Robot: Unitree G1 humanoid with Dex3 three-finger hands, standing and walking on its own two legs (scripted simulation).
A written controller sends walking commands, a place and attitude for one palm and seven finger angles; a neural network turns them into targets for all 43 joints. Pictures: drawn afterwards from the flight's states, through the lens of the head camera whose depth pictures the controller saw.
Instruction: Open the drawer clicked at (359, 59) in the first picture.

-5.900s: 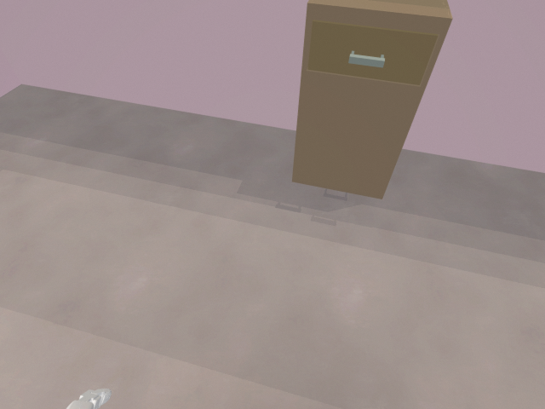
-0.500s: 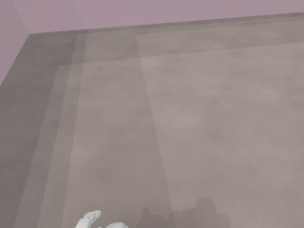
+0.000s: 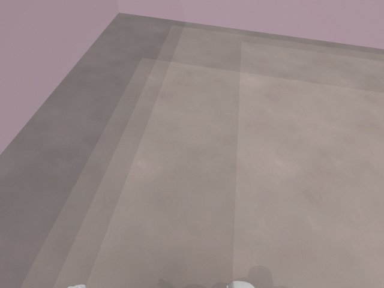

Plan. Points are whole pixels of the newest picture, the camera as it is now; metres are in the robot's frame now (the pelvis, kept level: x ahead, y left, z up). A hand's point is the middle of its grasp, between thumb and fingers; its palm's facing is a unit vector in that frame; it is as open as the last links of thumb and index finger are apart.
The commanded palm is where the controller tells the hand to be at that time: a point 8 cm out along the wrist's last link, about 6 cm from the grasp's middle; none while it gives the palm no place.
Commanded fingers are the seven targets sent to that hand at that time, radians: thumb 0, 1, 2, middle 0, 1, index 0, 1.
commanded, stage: turn to face it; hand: left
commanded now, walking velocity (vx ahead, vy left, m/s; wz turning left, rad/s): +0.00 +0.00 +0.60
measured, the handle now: out of the picture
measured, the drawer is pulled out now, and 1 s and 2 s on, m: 0.00 0.00 0.00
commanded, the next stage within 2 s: none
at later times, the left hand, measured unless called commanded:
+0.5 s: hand out of the picture -0.04 +0.13 -0.15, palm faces +0.35 -0.89 -0.28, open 7.4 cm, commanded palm none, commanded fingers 0.00 0.90 0.90 -0.20 -0.30 -0.20 -0.30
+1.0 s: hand out of the picture -0.15 +0.19 -0.16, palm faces +0.62 -0.74 -0.26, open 7.4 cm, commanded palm none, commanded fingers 0.00 0.90 0.90 -0.20 -0.30 -0.20 -0.30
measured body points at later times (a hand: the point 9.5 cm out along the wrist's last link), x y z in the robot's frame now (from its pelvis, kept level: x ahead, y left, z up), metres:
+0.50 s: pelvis -0.05 -0.08 +0.00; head -0.02 -0.10 +0.45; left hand -0.06 +0.17 -0.12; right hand +0.08 -0.32 -0.16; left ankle -0.12 +0.07 -0.65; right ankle -0.01 -0.16 -0.74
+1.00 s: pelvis -0.09 -0.04 +0.00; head -0.07 -0.01 +0.45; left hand -0.18 +0.23 -0.14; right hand +0.14 -0.19 -0.13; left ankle -0.14 +0.05 -0.74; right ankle +0.00 -0.17 -0.68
